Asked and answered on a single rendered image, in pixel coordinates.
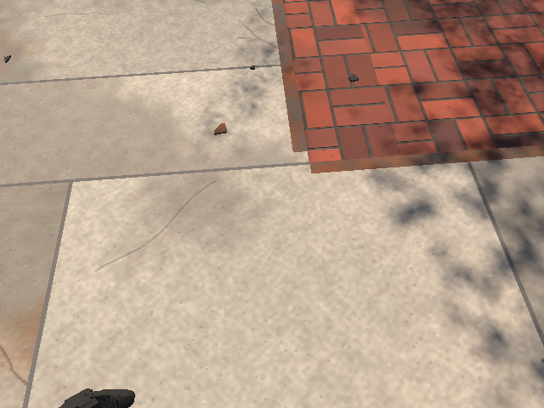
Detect left robot hand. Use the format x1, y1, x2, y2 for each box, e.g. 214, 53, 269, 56
59, 388, 135, 408

